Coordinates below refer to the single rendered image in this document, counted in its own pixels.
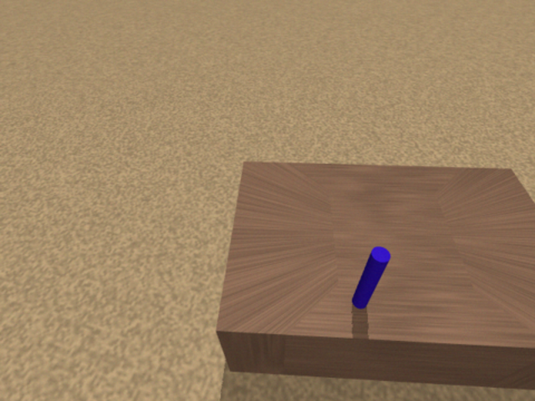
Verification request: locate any can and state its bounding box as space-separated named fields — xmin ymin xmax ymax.
xmin=352 ymin=246 xmax=390 ymax=309

